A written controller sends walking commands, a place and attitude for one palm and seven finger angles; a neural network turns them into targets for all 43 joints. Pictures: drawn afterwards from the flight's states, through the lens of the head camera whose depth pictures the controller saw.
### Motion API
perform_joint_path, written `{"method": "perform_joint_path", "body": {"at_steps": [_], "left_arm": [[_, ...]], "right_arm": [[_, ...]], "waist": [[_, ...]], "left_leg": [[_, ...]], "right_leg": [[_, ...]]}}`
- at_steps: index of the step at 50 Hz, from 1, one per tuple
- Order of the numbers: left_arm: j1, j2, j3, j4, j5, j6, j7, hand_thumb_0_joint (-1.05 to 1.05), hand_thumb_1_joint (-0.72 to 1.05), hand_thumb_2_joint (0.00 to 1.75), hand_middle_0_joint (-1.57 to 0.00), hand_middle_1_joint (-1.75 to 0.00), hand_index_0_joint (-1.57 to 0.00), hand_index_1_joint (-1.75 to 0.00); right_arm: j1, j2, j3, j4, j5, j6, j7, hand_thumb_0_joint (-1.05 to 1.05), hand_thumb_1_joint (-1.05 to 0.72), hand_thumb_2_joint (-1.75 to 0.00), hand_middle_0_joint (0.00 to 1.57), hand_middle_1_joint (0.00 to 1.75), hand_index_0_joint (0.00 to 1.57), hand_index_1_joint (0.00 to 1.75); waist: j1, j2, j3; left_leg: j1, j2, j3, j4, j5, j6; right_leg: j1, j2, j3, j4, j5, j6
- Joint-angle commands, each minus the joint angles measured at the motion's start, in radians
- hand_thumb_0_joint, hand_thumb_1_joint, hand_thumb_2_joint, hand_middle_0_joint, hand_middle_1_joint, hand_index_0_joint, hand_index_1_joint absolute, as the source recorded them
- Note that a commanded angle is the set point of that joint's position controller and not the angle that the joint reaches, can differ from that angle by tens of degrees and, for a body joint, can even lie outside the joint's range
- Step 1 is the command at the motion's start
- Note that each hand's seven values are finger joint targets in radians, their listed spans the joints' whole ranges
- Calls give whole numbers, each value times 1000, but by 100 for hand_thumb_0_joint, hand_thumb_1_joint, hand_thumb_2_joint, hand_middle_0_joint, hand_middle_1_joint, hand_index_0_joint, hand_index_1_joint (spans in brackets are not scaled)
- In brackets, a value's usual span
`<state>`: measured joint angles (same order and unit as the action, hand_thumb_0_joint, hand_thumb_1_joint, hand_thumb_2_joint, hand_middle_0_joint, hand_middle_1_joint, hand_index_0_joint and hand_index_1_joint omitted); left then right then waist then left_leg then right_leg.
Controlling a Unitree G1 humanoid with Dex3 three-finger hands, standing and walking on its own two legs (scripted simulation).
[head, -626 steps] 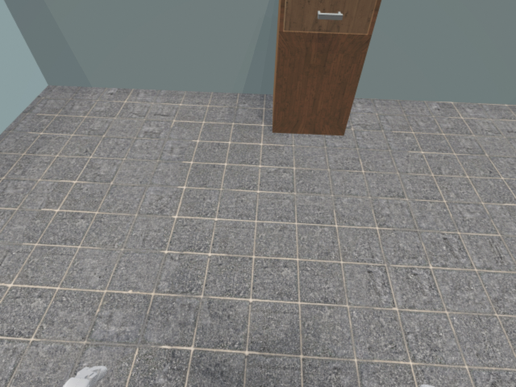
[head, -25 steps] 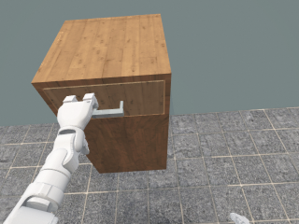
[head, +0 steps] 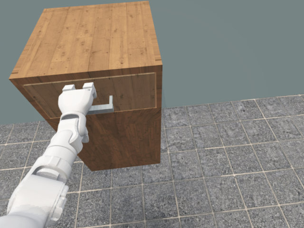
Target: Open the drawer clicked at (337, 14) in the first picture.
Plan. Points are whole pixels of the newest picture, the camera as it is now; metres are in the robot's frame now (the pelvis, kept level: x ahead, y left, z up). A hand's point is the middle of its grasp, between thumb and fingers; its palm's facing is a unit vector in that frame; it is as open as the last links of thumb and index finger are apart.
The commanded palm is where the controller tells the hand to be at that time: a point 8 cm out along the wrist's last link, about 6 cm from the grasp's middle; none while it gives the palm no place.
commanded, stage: move the hooked fingers above the handle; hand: left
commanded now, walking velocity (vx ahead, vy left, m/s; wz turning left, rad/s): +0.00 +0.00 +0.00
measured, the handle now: (97, 104) +0.51 +0.20 -0.03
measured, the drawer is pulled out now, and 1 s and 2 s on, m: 0.00 0.00 0.00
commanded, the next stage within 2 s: none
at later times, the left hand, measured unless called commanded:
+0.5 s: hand (83, 109) +0.45 +0.22 +0.02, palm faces -0.08 +0.01 -1.00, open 13.8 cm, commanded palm +0.44 +0.20 +0.08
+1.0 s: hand (96, 103) +0.47 +0.18 +0.03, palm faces +0.00 +0.00 -1.00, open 13.5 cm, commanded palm +0.45 +0.21 +0.08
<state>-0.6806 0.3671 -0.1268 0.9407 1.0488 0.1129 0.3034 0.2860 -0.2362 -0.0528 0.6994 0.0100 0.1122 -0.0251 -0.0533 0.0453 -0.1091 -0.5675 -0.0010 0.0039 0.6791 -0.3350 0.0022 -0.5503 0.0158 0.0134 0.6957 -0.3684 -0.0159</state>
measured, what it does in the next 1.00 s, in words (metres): stands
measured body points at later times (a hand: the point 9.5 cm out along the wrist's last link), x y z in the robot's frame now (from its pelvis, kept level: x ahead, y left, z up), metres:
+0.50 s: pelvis +0.00 +0.00 +0.00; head +0.07 -0.02 +0.44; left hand +0.45 +0.21 +0.07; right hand +0.02 -0.26 -0.14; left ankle -0.01 +0.12 -0.72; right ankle -0.02 -0.11 -0.72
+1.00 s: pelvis +0.00 +0.01 -0.01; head +0.07 -0.01 +0.44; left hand +0.47 +0.18 +0.08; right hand +0.04 -0.25 -0.15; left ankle -0.01 +0.12 -0.72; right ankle -0.02 -0.11 -0.72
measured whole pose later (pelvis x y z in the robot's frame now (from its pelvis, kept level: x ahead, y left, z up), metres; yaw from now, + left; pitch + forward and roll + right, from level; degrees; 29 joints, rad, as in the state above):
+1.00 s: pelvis +0.00 +0.01 -0.01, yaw -2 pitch +16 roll +0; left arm -0.81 0.32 -0.08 1.09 1.09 0.14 0.41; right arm 0.29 -0.23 -0.03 0.70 0.01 0.13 -0.02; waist -0.11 0.05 -0.14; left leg -0.65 0.01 0.04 0.72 -0.35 0.02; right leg -0.64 0.02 0.05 0.72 -0.36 0.00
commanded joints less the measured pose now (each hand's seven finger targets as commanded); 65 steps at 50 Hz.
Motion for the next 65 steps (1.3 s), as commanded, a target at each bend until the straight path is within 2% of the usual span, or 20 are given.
{"method": "perform_joint_path", "body": {"at_steps": [1,5,8,9,16,19,22,24,29,33,35,39,44,48,50,52,54,56,63,65], "left_arm": [[-498,161,21,-194,0,-73,5,0,-50,30,-30,-120,-30,-120],[-550,180,43,-161,23,-130,34,0,-50,30,-30,-120,-30,-120],[-530,262,132,-134,43,-125,97,0,-50,30,-30,-120,-30,-120],[-506,333,196,-114,48,-112,116,0,-50,30,-30,-120,-30,-120],[-456,357,205,-47,60,30,169,0,-50,30,-30,-120,-30,-120],[-455,335,183,-44,31,47,139,0,-50,30,-30,-120,-30,-120],[-466,274,114,-30,14,31,82,0,-50,30,-30,-120,-30,-120],[-541,198,37,-94,11,-16,43,0,-50,30,-30,-120,-30,-120],[-593,72,-60,-172,-2,-136,5,0,-50,30,-30,-120,-30,-120],[-577,192,66,-139,25,-160,75,0,-50,30,-30,-120,-30,-120],[-595,298,158,-138,49,-143,134,0,-50,30,-30,-120,-30,-120],[-558,337,192,-36,76,-21,205,0,-50,30,-30,-120,-30,-120],[-566,368,191,-11,57,95,184,0,-50,30,-30,-120,-30,-120],[-537,346,156,30,26,122,126,0,-50,30,-30,-120,-30,-120],[-506,361,170,20,16,93,89,0,-50,30,-30,-120,-30,-120],[-471,330,136,46,14,66,53,0,-50,30,-30,-120,-30,-120],[-458,348,145,45,18,25,33,0,-50,30,-30,-120,-30,-120],[-448,346,134,12,31,-19,20,0,-50,30,-30,-120,-30,-120],[-578,165,19,-179,20,-181,42,0,-50,30,-30,-120,-30,-120],[-636,169,30,-256,14,-209,68,0,-50,30,-30,-120,-30,-120]], "right_arm": [[80,-144,-60,-77,-6,-40,-21,0,-90,-90,20,30,20,30],[120,-143,-61,-57,-11,-50,-18,0,-90,-90,20,30,20,30],[135,-145,-63,-53,-20,-53,-4,0,-90,-90,20,30,20,30],[133,-149,-61,-54,-24,-50,-2,0,-90,-90,20,30,20,30],[115,-155,-58,-70,-16,-32,16,0,-90,-90,20,30,20,30],[101,-155,-56,-78,-7,-26,8,0,-90,-90,20,30,20,30],[109,-162,-58,-77,5,-34,-3,0,-90,-90,20,30,20,30],[112,-160,-61,-73,3,-45,-10,0,-90,-90,20,30,20,30],[143,-144,-69,-53,-10,-64,-16,0,-90,-90,20,30,20,30],[150,-148,-63,-45,-17,-61,-4,0,-90,-90,20,30,20,30],[145,-152,-58,-48,-23,-58,2,0,-90,-90,20,30,20,30],[111,-153,-44,-60,-29,-44,15,0,-90,-90,20,30,20,30],[91,-157,-42,-73,-18,-14,9,0,-90,-90,20,30,20,30],[79,-156,-32,-78,-1,-2,-10,0,-90,-90,20,30,20,30],[77,-156,-30,-91,2,-3,-22,0,-90,-90,20,30,20,30],[83,-158,-26,-95,6,-8,-31,0,-90,-90,20,30,20,30],[83,-160,-23,-96,8,-15,-39,0,-90,-90,20,30,20,30],[96,-161,-27,-108,9,-25,-45,0,-90,-90,20,30,20,30],[162,-149,-70,-67,-13,-66,-20,0,-90,-90,20,30,20,30],[177,-152,-82,-49,-21,-72,-9,0,-90,-90,20,30,20,30]], "waist": [[-56,-57,-360],[-69,-45,-343],[-34,5,-407],[-10,-7,-437],[4,-58,-466],[-7,-87,-440],[-42,-114,-363],[-77,-80,-353],[-104,-9,-342],[-67,18,-359],[-38,36,-413],[-18,17,-421],[-19,-58,-478],[-23,-94,-399],[-12,-100,-410],[-27,-128,-329],[-30,-136,-291],[-29,-99,-298],[-88,33,-420],[-90,69,-489]], "left_leg": [[192,-34,33,-16,313,51],[147,-32,19,9,303,49],[129,-33,26,26,342,43],[101,-38,27,31,358,41],[51,-36,65,10,363,40],[55,-37,68,-12,343,43],[72,-31,62,-33,279,51],[132,-25,51,-31,289,55],[236,-15,12,-2,304,49],[190,-21,1,21,316,41],[151,-26,3,32,347,37],[75,-32,26,35,363,32],[80,-33,49,18,372,37],[71,-29,58,-27,291,42],[76,-31,61,-34,293,47],[53,-29,60,-42,253,48],[39,-27,58,-47,222,50],[40,-27,56,-38,212,50],[199,-14,20,43,323,47],[257,-9,-3,65,390,40]], "right_leg": [[137,15,-8,-86,394,-8],[70,22,-13,-59,358,-14],[81,27,-17,-28,383,-21],[119,28,-15,-15,406,-23],[210,25,-13,-26,476,-9],[243,21,-10,-54,484,-3],[195,21,-8,-89,410,4],[143,21,-9,-99,385,0],[1,30,-25,-87,285,-14],[-22,36,-35,-44,279,-24],[8,37,-36,-11,308,-28],[55,38,-46,7,347,-27],[168,31,-29,-21,424,-11],[183,25,-20,-67,373,0],[219,21,-12,-73,391,0],[190,19,-13,-91,362,3],[176,15,-6,-102,322,3],[151,15,-2,-95,305,0],[-5,33,-15,-46,312,-13],[-33,37,-26,-22,324,-16]]}}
